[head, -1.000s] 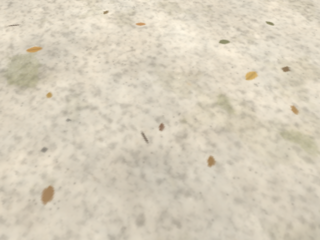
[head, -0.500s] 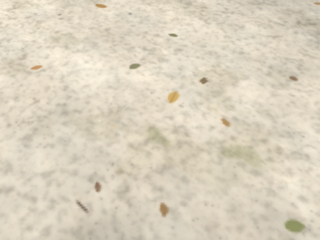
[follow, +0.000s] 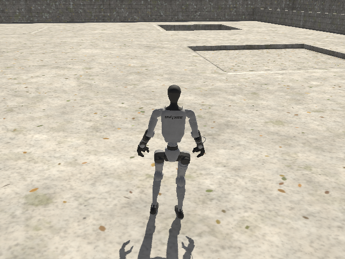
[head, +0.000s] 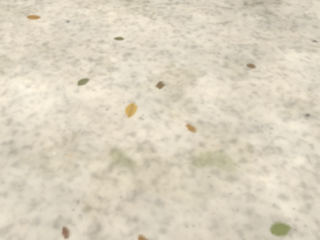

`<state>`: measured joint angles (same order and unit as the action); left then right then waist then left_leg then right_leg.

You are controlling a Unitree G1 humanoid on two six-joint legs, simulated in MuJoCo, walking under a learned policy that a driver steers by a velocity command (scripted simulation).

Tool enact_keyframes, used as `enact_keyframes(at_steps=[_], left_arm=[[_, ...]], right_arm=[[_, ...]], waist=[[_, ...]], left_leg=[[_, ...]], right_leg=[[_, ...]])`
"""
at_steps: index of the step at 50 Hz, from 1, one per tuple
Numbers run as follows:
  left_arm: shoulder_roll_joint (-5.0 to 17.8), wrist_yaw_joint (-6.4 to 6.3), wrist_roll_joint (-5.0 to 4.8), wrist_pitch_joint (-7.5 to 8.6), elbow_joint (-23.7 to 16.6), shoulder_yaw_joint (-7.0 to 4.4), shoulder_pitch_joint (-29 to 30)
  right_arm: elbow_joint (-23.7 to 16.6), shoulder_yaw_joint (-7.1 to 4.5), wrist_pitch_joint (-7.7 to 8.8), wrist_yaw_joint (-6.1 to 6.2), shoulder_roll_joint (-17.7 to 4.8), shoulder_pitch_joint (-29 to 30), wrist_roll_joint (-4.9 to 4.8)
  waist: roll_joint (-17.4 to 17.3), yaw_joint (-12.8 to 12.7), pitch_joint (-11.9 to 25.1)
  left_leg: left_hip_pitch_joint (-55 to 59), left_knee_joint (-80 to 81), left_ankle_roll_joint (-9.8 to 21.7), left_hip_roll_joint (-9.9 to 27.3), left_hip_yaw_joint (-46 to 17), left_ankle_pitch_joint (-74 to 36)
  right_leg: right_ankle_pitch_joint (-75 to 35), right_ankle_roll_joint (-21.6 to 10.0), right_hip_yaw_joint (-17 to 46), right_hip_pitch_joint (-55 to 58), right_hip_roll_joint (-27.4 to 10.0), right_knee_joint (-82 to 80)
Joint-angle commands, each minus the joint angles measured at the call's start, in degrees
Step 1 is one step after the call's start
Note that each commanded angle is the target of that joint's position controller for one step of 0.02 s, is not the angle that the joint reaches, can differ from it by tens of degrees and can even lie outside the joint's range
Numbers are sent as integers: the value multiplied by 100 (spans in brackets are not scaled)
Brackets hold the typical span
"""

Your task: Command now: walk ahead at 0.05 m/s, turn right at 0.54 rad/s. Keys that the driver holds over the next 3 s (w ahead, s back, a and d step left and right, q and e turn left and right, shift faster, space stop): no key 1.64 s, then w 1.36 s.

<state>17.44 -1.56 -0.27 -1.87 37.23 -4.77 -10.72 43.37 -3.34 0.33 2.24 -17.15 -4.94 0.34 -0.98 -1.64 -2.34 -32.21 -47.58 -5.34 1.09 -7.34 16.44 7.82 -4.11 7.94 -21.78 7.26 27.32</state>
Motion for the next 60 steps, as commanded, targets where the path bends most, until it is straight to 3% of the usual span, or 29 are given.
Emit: enact_keyframes(at_steps=[1,3,5,6,7,8,9,10,12,14,16,18,20,21,22,23,24,25,27,33,42,60], left_arm=[[866,-35,16,10,-461,-227,180],[769,-13,13,-12,-467,-179,156],[620,-20,-43,-49,-451,-99,168],[416,-24,7,-46,-428,-33,-85],[297,-8,33,-3,-462,-8,-488],[704,-12,87,65,-515,-108,-189],[1009,-15,33,73,-450,-218,-98],[948,-29,-3,29,-329,-238,-118],[632,-50,6,-78,-221,-163,-153],[288,-21,-16,-94,-215,-39,-100],[76,12,-10,-71,-255,65,140],[187,36,-61,-61,-212,36,172],[235,52,-30,-49,-22,16,-77],[390,39,34,-46,-34,5,-59],[691,-4,96,-49,-80,-36,-120],[744,18,135,-46,66,-51,5],[372,80,137,-8,-11,23,147],[241,101,183,32,53,69,121],[341,93,153,118,133,60,85],[235,36,114,206,360,121,-107],[172,29,82,261,758,149,-241],[116,-26,44,261,1642,228,-507]], right_arm=[[-342,-135,116,-32,-522,-90,-28],[-334,-141,182,-95,-535,-196,-37],[-272,-149,247,-170,-502,-482,-3],[-324,-204,253,-167,-800,-502,105],[-410,-284,192,-129,-1262,-191,205],[-380,-227,183,-131,-920,-363,274],[-421,-202,192,-129,-824,-355,193],[-414,-196,181,-118,-769,-249,100],[-399,-130,153,-110,-603,-123,-18],[-357,-82,84,-123,-472,-57,5],[-303,-96,18,-126,-498,-155,10],[-219,-125,-31,-131,-641,-380,-15],[-147,-84,-24,-149,-593,-425,-91],[-82,-52,36,-166,-537,-610,-78],[-91,-2,121,-208,-437,-639,49],[-67,50,187,-239,-194,-809,88],[-19,41,193,-233,-369,-465,145],[-4,14,181,-229,-423,-287,118],[59,13,115,-168,-400,-272,75],[378,1,65,-99,-325,-423,39],[880,-33,23,-28,-360,-523,5],[1590,-2,-45,60,-267,-718,-26]], waist=[[955,80,903],[1023,74,992],[942,286,952],[376,161,957],[-1123,-303,745],[-1490,41,766],[-1032,139,715],[-713,98,666],[-609,65,598],[-778,33,629],[-1063,212,724],[-1180,329,763],[-1009,169,659],[-800,226,688],[-205,311,839],[845,602,862],[667,344,687],[553,287,519],[528,266,257],[395,274,111],[160,262,159],[127,246,33]], left_leg=[[521,495,28,-142,109,21],[859,1010,128,-150,199,52],[1678,2352,359,-61,303,-936],[2161,2693,644,702,-366,-1497],[2413,2778,1393,1675,-1470,-2890],[2168,2933,2162,2213,-2248,-3035],[2204,2858,2204,2048,-2011,-2926],[2266,2728,1962,1723,-1529,-2830],[2321,2618,1710,1387,-982,-2905],[2276,2603,1571,1017,-451,-2928],[2365,2548,1554,905,-294,-2915],[2499,2480,1634,994,-455,-2773],[2258,2404,1448,899,-433,-2366],[1948,2435,1177,854,-440,-1943],[1575,2139,863,630,-158,-1432],[1776,2251,545,172,386,-514],[2027,2149,329,121,458,-488],[2041,2127,288,101,477,-587],[2023,2083,337,112,462,-798],[2112,2138,316,118,451,-873],[2246,2192,274,133,449,-1085],[2248,2270,341,73,516,-1114]], right_leg=[[-94,-842,1638,672,-1418,-639],[-744,-801,1769,870,-1465,-336],[-873,-514,1694,732,-1242,35],[57,-187,1352,384,-892,577],[2014,183,333,-441,32,1443],[2911,480,144,-728,-48,2508],[2768,594,245,-841,-134,3300],[2502,690,245,-934,-156,3650],[2155,851,247,-913,-238,3721],[1941,940,-154,-477,-364,2843],[1873,969,-487,53,-555,1708],[1479,925,-614,434,-581,783],[265,719,-714,1144,-547,-696],[-220,555,-415,1621,-756,-832],[-1306,351,100,2081,-1307,-565],[-785,21,173,1548,-1421,-315],[-24,-42,161,1150,-1288,-445],[341,52,125,980,-1208,-510],[343,190,60,771,-1111,-521],[339,235,17,667,-1043,-503],[55,241,-112,810,-940,-474],[-6,318,-360,858,-782,-511]])
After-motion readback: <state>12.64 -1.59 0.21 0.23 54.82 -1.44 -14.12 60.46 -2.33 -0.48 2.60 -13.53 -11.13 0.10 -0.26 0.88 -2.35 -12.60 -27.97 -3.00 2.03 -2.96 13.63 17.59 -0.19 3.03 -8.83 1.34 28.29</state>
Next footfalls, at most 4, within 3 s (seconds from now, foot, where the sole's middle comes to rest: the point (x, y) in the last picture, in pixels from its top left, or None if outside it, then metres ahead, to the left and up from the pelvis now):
0.12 left None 0.11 0.15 -0.77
0.42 right None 0.04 -0.11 -0.77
2.32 right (211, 238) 0.45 -0.13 -0.77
2.88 left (162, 161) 0.79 0.07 -0.77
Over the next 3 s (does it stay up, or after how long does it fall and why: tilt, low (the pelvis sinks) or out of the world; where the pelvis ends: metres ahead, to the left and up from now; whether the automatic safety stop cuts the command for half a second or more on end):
stays up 0.67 0.00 0.00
